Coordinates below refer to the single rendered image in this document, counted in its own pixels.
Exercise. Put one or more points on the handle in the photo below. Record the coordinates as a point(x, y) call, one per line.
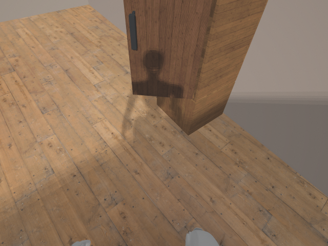
point(132, 23)

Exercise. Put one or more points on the right robot thigh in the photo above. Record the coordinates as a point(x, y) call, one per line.
point(200, 238)

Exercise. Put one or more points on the cupboard door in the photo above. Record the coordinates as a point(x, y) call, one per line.
point(170, 36)

